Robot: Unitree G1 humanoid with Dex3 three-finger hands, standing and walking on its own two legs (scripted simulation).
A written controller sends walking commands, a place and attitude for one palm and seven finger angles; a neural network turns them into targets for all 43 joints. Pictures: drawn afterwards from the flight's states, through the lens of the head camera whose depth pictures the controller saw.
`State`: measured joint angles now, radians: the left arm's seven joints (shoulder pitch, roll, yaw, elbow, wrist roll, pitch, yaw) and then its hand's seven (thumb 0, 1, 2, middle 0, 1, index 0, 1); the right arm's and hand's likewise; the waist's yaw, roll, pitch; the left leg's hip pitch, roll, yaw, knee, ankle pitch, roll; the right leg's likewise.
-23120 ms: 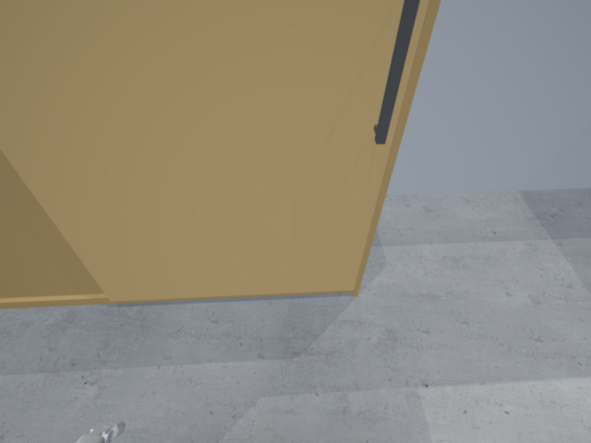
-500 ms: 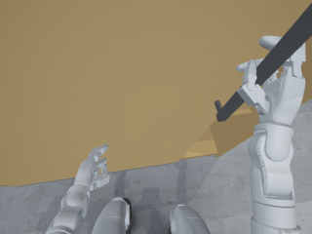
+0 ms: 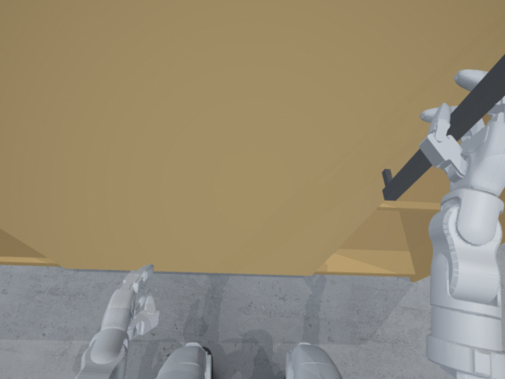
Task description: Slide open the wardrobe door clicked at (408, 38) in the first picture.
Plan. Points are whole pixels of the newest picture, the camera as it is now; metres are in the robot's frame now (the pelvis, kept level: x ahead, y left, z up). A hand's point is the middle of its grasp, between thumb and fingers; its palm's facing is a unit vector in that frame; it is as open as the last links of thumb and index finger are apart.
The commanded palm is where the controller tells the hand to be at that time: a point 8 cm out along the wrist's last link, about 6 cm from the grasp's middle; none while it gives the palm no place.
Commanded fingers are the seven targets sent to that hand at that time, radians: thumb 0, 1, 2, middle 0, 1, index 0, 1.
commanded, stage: step sideways, sliding the door along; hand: right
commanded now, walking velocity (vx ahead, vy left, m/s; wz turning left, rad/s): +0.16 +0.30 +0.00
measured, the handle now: (443, 123) +0.42 -0.23 +0.17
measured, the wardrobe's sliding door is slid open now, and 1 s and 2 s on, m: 0.43 0.49 0.50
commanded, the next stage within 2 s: stop walking and hold the door there in 0.60 s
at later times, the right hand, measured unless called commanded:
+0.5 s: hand (371, 130) +0.38 -0.12 +0.19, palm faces +0.51 +0.86 -0.05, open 6.7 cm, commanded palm +0.34 -0.09 +0.19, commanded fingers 0.00 -0.90 -0.90 0.45 1.40 0.45 1.40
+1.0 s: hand (379, 133) +0.38 -0.13 +0.18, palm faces +0.63 +0.72 -0.27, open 6.9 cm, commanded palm +0.33 -0.14 +0.17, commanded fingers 0.00 -0.90 -0.90 0.45 1.40 0.45 1.40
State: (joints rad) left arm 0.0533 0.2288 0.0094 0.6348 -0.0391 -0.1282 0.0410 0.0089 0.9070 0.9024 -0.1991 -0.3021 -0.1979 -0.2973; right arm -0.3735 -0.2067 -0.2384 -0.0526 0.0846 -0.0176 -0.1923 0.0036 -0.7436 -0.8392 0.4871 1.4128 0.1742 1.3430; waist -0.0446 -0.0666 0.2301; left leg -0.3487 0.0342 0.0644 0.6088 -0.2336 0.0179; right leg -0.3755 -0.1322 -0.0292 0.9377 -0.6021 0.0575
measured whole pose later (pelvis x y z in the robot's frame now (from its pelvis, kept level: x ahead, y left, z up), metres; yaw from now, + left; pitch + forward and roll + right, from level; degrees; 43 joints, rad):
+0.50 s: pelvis -0.02 +0.14 -0.01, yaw -2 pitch +0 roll +2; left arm 0.12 0.26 0.01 0.68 -0.05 -0.08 0.07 0.01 0.91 0.90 -0.20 -0.30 -0.20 -0.30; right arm -0.54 -0.29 -0.32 0.17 0.10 0.03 -0.24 0.00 -0.78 -0.85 0.42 1.40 0.06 1.34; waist -0.04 -0.08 0.18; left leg -0.33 0.08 0.15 0.72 -0.31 -0.02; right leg -0.34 -0.15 -0.08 0.70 -0.28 0.02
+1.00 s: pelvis +0.03 +0.21 +0.00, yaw +0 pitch +0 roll +0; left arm 0.10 0.32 0.01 0.67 -0.05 -0.09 0.09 0.01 0.91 0.90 -0.20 -0.30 -0.20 -0.30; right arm -0.34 -0.48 -0.53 0.32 0.02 -0.09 -0.15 -0.10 -0.60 -0.85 0.45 1.40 0.21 1.28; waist -0.01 -0.05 0.12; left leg -0.33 0.08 0.06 0.60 -0.26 -0.02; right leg -0.38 0.00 -0.11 0.75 -0.40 0.05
